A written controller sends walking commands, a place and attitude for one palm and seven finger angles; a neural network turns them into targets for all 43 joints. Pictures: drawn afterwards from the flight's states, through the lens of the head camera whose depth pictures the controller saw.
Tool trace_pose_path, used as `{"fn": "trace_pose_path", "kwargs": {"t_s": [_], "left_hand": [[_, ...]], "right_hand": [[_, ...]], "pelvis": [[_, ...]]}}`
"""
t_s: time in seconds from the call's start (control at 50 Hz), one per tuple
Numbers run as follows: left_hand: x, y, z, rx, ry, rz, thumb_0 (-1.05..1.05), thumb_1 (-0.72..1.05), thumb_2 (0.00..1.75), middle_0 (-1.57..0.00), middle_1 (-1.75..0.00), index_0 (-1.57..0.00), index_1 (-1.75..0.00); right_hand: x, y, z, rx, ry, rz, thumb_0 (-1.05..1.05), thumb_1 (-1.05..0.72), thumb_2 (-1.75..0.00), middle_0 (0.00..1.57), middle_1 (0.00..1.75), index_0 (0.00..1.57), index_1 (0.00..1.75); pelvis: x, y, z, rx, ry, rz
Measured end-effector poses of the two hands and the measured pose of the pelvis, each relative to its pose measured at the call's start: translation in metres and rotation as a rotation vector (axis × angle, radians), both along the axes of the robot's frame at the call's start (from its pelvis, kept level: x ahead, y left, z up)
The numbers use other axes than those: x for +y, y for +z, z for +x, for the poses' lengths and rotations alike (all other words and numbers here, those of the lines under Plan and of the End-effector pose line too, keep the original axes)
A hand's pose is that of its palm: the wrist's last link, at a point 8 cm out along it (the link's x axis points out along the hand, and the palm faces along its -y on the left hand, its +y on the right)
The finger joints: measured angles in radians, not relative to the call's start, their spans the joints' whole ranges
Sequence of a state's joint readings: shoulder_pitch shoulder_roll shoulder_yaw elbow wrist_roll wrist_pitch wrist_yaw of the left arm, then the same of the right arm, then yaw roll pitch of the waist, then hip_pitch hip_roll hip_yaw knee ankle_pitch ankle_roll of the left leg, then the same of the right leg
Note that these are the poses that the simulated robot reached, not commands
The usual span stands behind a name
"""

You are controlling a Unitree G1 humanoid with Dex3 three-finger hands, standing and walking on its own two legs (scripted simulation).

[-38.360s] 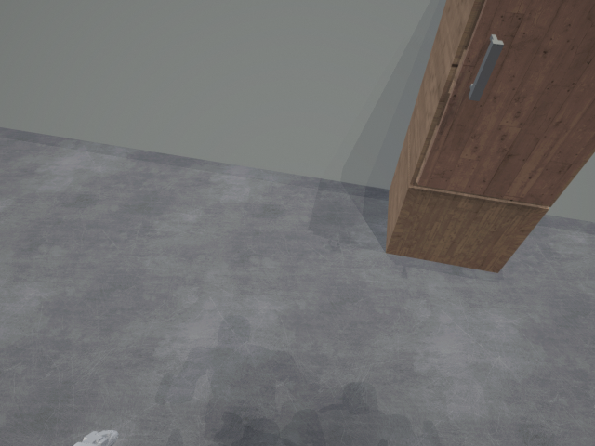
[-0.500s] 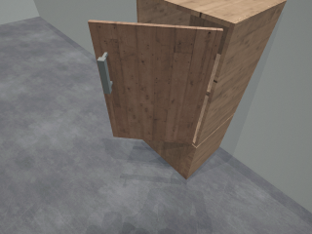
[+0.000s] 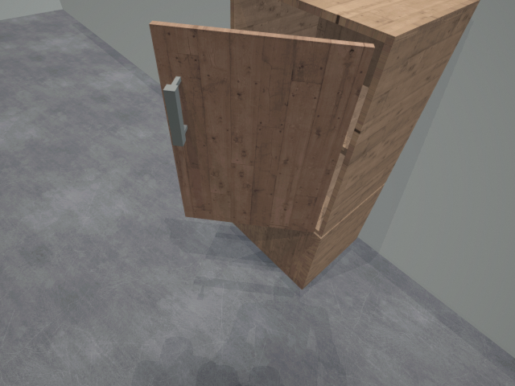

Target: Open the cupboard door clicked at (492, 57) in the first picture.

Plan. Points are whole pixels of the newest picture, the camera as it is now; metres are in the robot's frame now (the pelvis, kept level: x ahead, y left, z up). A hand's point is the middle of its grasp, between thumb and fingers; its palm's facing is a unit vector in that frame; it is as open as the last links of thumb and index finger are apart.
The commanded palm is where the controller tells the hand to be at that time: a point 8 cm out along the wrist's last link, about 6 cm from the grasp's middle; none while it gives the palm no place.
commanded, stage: look again from close up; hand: left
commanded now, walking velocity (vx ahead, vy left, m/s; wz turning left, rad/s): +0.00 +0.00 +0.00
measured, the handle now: (178, 111) +0.64 +0.22 +0.08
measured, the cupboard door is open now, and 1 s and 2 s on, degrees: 41 41 41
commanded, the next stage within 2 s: shuffle to correct the standing spot in 0.58 s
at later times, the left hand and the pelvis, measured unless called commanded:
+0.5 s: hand out of the picture +0.02 +0.19 -0.18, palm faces +0.00 -0.98 -0.21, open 7.4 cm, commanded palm none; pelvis +0.01 +0.00 +0.00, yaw +0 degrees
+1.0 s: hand out of the picture +0.01 +0.19 -0.19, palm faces +0.04 -0.99 -0.16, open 7.4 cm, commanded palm none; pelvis +0.05 +0.02 -0.01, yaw -1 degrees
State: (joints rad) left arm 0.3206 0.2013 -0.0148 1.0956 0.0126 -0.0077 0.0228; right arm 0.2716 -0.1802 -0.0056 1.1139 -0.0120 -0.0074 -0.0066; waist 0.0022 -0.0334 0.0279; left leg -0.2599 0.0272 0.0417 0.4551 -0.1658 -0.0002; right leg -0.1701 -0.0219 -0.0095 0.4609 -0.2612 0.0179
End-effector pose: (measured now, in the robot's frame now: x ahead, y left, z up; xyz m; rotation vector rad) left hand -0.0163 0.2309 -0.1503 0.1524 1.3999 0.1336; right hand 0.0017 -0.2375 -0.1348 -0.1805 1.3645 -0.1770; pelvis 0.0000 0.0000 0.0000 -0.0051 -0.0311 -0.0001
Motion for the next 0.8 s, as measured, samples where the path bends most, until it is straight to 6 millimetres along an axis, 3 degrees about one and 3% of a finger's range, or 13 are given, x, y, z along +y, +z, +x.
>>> {"fn": "trace_pose_path", "kwargs": {"t_s": [0.34,0.8], "left_hand": [[0.006,0.005,0.026,-0.056,-0.011,0.017,0.00,0.90,0.90,-0.20,-0.29,-0.20,-0.30],[0.008,0.006,0.029,-0.030,-0.008,0.023,0.00,0.90,0.90,-0.20,-0.29,-0.20,-0.30]], "right_hand": [[0.002,0.001,0.033,-0.066,0.027,0.008,0.01,-0.91,-0.89,0.20,0.30,0.20,0.30],[-0.005,0.000,0.030,-0.021,0.025,-0.002,0.01,-0.91,-0.89,0.20,0.30,0.20,0.30]], "pelvis": [[0.001,0.002,0.004,0.002,-0.003,0.003],[0.000,0.002,0.014,0.005,-0.004,0.005]]}}
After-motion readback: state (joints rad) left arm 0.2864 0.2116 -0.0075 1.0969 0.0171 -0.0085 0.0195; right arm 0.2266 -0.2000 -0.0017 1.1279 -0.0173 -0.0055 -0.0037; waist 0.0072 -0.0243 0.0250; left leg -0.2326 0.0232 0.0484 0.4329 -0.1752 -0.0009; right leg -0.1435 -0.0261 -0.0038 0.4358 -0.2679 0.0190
